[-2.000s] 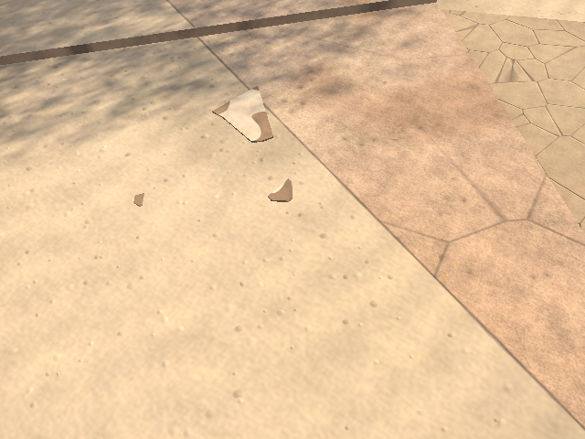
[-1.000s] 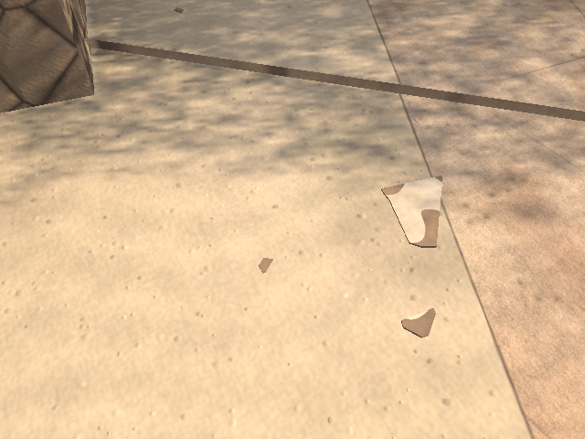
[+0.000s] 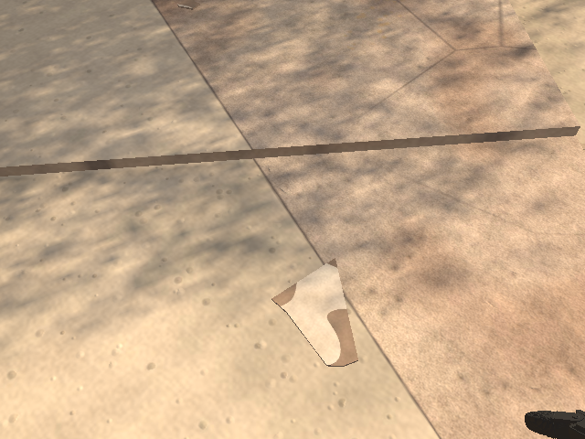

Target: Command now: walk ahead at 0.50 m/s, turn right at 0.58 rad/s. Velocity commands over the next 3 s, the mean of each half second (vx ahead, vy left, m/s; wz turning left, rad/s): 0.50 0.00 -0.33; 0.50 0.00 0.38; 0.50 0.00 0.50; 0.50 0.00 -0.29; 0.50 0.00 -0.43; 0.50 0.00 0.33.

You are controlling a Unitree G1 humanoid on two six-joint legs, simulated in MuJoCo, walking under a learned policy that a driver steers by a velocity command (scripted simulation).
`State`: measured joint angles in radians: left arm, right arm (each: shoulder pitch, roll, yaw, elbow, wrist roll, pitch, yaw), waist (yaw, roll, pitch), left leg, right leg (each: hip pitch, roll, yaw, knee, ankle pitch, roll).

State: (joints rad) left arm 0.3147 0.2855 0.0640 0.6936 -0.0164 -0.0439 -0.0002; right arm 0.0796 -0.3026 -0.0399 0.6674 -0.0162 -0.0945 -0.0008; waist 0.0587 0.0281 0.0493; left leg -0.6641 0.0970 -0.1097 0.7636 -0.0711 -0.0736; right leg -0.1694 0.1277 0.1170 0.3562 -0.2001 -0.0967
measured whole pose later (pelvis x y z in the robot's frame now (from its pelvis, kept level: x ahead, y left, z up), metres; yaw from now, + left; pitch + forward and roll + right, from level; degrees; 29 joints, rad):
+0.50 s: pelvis +0.27 +0.04 +0.00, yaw -9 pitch +1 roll +1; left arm 0.12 0.28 0.04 0.65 -0.01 -0.06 -0.01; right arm 0.39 -0.27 -0.05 0.83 0.02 -0.08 0.01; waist -0.10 -0.04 0.03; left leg -0.08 -0.05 0.00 0.27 -0.21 0.04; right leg -0.61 -0.08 0.06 0.72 -0.11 0.02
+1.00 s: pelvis +0.51 -0.03 +0.00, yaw +6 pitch +1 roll -3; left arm 0.33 0.28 0.08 0.82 0.01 -0.09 0.00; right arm 0.15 -0.31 -0.06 0.71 0.02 -0.02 0.03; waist 0.07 0.05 0.03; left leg -0.68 0.11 -0.05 0.81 -0.03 -0.01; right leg 0.01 0.02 -0.18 0.23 -0.25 -0.02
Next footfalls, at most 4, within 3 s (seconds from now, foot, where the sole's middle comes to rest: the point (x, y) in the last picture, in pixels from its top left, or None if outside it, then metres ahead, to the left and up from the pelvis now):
0.16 left None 0.28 0.15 -0.78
0.64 right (395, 428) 0.49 -0.14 -0.78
1.16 left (279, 315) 0.75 0.14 -0.78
1.70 right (323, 210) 1.10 0.03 -0.78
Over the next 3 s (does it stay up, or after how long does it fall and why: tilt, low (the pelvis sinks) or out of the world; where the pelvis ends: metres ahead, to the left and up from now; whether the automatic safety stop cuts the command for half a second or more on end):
stays up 1.60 0.12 0.01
